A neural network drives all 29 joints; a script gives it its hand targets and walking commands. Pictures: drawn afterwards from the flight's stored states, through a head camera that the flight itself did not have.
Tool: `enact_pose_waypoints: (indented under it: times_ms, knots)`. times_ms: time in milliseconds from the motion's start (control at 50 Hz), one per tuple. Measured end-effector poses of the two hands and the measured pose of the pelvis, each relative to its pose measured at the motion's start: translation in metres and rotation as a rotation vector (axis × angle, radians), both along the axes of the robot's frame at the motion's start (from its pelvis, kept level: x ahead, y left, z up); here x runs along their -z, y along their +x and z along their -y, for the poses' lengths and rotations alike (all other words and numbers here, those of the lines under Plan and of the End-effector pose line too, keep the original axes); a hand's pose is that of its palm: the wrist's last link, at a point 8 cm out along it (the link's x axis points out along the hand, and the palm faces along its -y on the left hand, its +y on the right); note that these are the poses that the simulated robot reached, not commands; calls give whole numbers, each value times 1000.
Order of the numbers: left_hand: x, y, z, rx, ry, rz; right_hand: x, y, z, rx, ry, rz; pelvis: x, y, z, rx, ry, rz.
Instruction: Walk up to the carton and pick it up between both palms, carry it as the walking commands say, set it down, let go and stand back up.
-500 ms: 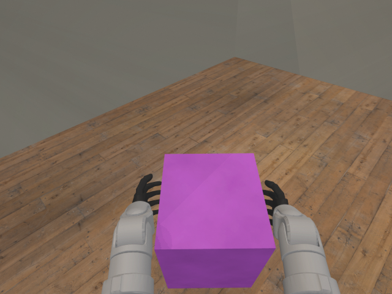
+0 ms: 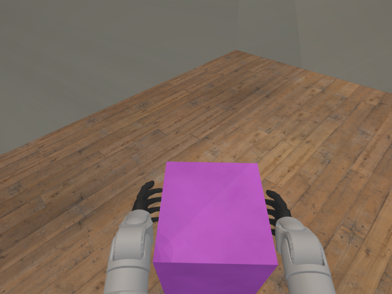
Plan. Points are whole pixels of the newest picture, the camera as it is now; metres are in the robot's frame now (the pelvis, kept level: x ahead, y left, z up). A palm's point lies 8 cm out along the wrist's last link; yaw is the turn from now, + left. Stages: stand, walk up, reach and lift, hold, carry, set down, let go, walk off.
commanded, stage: reach and lift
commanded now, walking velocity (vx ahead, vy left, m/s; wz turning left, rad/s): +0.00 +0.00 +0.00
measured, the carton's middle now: (210, 233) +0.30 +0.01 -0.03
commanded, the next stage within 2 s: hold in 0.46 s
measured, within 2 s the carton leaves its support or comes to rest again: neither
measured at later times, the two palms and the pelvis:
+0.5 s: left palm (143, 226) +0.27 +0.14 +0.05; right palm (289, 235) +0.26 -0.15 +0.03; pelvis -0.02 -0.01 +0.00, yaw +0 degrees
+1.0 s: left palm (142, 224) +0.27 +0.14 +0.05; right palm (288, 235) +0.26 -0.15 +0.03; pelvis -0.02 +0.00 +0.00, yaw +0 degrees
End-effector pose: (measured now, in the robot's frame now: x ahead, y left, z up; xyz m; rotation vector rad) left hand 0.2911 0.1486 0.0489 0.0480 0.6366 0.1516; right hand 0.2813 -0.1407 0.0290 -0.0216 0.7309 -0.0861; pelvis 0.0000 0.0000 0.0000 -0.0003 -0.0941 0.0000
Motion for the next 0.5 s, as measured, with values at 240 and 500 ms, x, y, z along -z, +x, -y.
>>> enact_pose_waypoints:
  times_ms: [240, 500]
  knots:
    - [3, -10, 6, 24, 13, -10, 2, -14, 6, 7, -11, -8, 0, -2, 2, 2, 2, 11]
    - [1, -22, 8, 11, -1, 0, -1, -24, 8, 9, -7, 3, 4, -18, 5, 0, 5, 31]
